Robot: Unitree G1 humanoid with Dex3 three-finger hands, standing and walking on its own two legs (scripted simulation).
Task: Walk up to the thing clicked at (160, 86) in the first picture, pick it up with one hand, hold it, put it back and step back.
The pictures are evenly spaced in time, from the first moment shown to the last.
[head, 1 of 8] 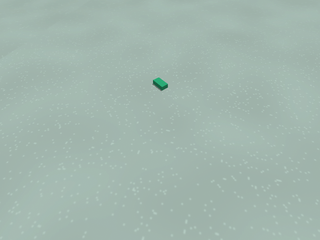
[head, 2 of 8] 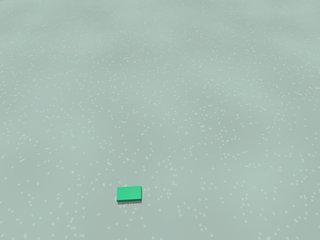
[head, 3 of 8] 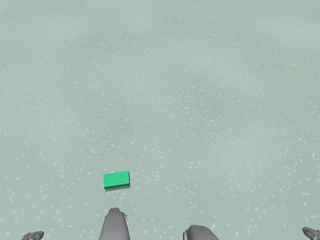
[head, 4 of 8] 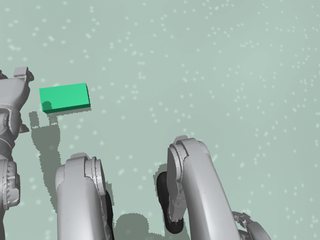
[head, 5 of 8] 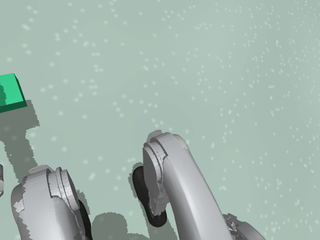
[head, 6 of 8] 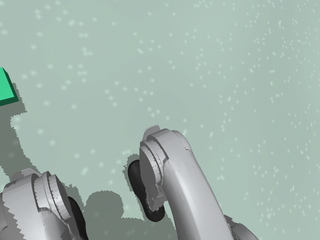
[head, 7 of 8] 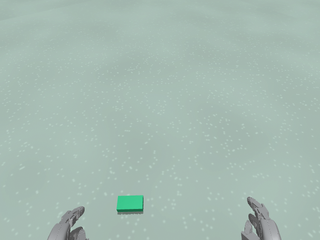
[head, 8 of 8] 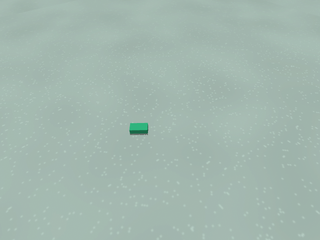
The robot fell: no
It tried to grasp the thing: yes
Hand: left
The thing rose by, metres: 0.68
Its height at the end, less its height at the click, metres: +0.00
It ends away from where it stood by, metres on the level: 0.01
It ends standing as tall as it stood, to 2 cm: yes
